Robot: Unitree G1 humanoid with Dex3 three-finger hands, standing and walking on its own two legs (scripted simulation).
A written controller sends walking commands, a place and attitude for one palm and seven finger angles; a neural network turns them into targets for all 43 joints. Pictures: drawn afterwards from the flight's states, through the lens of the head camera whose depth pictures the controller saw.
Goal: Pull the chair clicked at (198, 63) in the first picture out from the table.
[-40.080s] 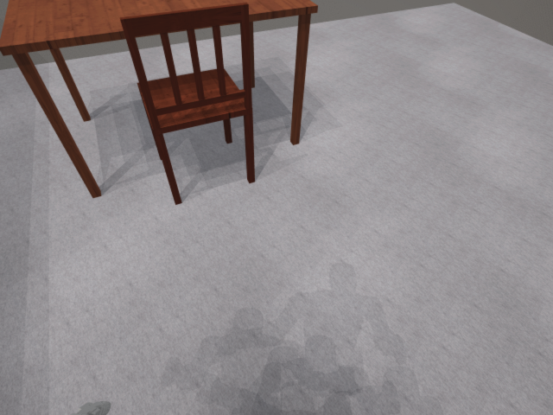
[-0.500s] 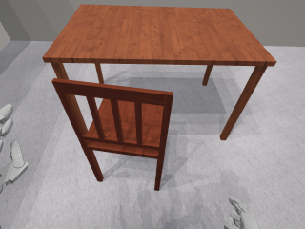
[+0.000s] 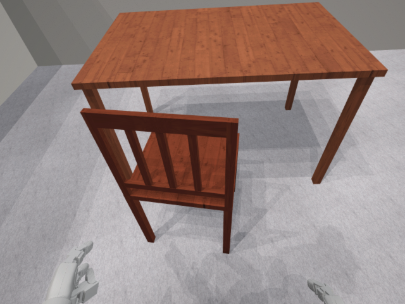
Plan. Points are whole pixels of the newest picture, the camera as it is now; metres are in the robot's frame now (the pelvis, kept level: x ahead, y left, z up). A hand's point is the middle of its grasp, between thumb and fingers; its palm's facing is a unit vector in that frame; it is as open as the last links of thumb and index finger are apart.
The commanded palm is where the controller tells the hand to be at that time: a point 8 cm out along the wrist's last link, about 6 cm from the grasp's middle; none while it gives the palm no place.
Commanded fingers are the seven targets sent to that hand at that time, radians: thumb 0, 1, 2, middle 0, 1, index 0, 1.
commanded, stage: let the arm hang, fingers relaxed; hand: left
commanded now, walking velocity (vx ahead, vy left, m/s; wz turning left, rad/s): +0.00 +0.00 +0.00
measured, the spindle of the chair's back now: (167, 161) +0.54 +0.14 -0.10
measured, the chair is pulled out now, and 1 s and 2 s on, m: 0.17 0.17 0.17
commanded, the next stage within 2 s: look to check the result in 0.94 s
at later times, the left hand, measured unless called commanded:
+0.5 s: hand out of the picture +0.00 +0.20 -0.16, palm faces -0.01 -0.97 -0.24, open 7.3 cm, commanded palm none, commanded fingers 0.00 0.90 0.90 -0.20 -0.30 -0.20 -0.30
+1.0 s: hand out of the picture +0.01 +0.18 -0.16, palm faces -0.01 -0.98 -0.20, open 7.3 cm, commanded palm none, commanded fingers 0.00 0.90 0.90 -0.20 -0.30 -0.20 -0.30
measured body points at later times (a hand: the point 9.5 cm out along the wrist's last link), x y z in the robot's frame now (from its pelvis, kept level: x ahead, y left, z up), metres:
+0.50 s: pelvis -0.01 +0.01 +0.02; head +0.01 +0.00 +0.46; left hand +0.00 +0.25 -0.14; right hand -0.02 -0.21 -0.15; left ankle +0.00 +0.08 -0.73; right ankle -0.01 -0.12 -0.73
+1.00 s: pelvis +0.00 +0.01 +0.02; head +0.02 +0.01 +0.47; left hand +0.01 +0.23 -0.14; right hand -0.02 -0.20 -0.15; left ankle +0.00 +0.08 -0.73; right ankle -0.01 -0.12 -0.73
